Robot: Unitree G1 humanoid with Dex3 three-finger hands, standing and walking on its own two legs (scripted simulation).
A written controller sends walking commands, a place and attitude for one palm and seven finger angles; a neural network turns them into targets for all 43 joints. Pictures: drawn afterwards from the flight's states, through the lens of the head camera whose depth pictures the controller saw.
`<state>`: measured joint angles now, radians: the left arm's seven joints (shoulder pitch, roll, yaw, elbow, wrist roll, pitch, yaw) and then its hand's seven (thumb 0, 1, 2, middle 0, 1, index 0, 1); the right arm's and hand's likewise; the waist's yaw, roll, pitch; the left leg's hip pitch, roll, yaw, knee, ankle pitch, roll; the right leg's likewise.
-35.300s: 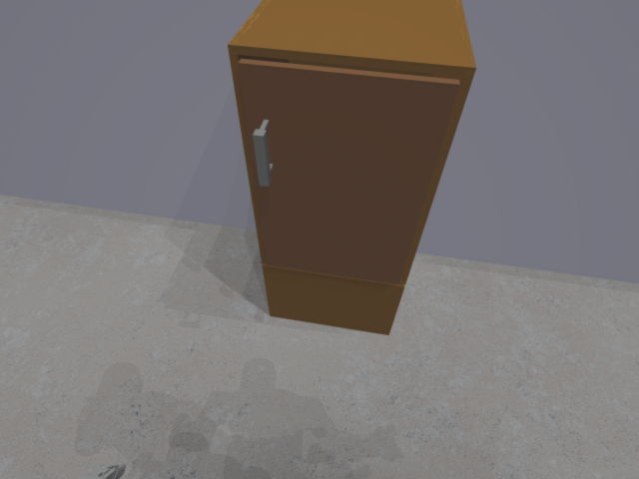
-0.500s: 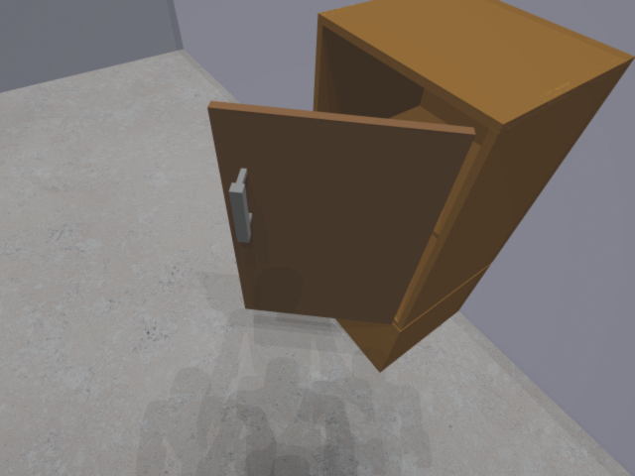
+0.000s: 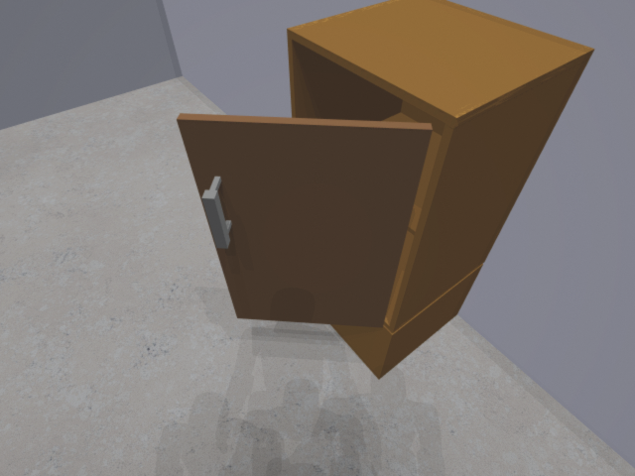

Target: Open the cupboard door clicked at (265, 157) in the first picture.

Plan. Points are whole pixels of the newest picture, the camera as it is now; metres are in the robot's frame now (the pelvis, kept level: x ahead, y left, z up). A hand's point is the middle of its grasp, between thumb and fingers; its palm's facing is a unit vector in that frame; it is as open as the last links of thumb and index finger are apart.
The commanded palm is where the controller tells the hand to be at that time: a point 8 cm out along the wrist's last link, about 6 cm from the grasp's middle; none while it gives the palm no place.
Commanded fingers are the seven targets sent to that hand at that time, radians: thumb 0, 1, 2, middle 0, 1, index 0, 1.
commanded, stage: come to a stop and stand still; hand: left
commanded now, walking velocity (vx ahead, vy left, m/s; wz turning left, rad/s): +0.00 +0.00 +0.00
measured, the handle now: (219, 212) +0.54 +0.20 -0.01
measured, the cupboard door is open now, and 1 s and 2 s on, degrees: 48 48 48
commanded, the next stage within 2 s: look again from close up in 0.22 s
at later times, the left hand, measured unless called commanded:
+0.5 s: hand out of the picture +0.01 +0.17 -0.18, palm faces +0.01 -0.98 -0.19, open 7.4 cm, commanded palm none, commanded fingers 0.00 0.90 0.90 -0.20 -0.30 -0.20 -0.30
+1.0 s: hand out of the picture +0.06 +0.21 -0.15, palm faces +0.12 -0.97 -0.21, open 7.4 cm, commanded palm +0.11 +0.26 -0.07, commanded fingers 0.00 0.81 0.86 -0.21 -0.36 -0.21 -0.36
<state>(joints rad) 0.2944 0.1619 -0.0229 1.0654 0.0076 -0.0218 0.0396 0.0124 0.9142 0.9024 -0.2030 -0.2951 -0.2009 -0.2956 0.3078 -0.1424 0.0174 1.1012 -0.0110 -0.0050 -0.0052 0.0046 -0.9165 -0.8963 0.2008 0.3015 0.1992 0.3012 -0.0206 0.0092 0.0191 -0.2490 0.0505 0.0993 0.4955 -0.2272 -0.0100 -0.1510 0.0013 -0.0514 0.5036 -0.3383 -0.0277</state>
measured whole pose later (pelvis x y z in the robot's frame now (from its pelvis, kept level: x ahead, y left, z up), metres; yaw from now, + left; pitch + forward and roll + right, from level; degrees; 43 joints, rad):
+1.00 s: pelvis +0.01 +0.02 +0.00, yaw +0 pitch -1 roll +0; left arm 0.36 0.19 0.03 0.76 -0.06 0.04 0.04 0.01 0.90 0.90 -0.20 -0.30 -0.20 -0.30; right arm 0.26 -0.18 0.02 1.03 0.02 -0.07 -0.03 0.00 -0.91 -0.90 0.20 0.30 0.20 0.30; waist 0.01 -0.02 0.04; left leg -0.23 0.03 0.11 0.46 -0.22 0.01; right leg -0.12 -0.02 -0.05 0.45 -0.32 0.00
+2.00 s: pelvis -0.04 +0.03 -0.07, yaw +2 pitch +13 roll -3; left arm 0.21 0.34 0.31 0.19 -0.34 -0.37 -0.44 0.01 -0.14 0.46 -0.28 -0.96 -0.27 -0.96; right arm 0.27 -0.27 0.00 0.58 0.04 -0.24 -0.06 0.01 -0.91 -0.90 0.20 0.30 0.20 0.30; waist -0.02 0.02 -0.10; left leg -0.87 0.06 0.03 1.05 -0.40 0.03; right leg -0.72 -0.02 -0.10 1.02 -0.52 0.00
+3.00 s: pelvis -0.03 +0.03 -0.05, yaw +2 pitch +11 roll -3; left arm -0.02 0.44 0.43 0.44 -0.37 -0.30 -0.58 -0.01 -0.50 0.30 -0.30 -1.20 -0.30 -1.20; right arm 0.30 -0.28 0.04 0.55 0.05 -0.21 -0.06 0.01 -0.90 -0.90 0.21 0.30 0.20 0.30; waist -0.03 0.02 -0.09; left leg -0.78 0.06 0.04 0.95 -0.37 0.03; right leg -0.63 -0.01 -0.09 0.91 -0.47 0.00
